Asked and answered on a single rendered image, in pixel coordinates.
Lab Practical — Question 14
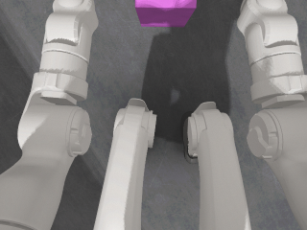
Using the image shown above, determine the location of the left robot upper arm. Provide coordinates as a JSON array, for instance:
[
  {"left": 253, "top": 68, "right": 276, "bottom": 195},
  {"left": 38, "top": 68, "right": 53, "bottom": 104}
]
[{"left": 0, "top": 103, "right": 92, "bottom": 230}]

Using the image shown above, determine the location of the robot left thigh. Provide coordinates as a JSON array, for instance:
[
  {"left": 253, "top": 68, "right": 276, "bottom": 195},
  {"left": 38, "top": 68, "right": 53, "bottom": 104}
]
[{"left": 93, "top": 105, "right": 157, "bottom": 230}]

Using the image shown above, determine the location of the carton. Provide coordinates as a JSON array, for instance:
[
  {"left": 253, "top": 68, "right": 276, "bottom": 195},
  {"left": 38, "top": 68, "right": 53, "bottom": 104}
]
[{"left": 135, "top": 0, "right": 197, "bottom": 28}]

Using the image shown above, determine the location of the right robot upper arm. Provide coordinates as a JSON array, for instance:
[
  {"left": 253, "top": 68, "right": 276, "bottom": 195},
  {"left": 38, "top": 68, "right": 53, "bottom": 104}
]
[{"left": 247, "top": 107, "right": 307, "bottom": 230}]

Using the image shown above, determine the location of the robot left forearm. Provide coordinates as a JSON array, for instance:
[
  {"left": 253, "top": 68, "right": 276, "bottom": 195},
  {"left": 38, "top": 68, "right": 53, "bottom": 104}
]
[{"left": 17, "top": 0, "right": 99, "bottom": 148}]

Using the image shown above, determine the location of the robot left shin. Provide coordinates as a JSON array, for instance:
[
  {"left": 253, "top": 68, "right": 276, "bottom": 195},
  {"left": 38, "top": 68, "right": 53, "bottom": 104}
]
[{"left": 113, "top": 98, "right": 150, "bottom": 134}]

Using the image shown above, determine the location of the robot right forearm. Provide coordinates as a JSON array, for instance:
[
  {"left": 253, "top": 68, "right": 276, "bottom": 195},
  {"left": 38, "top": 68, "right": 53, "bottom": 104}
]
[{"left": 237, "top": 0, "right": 307, "bottom": 108}]

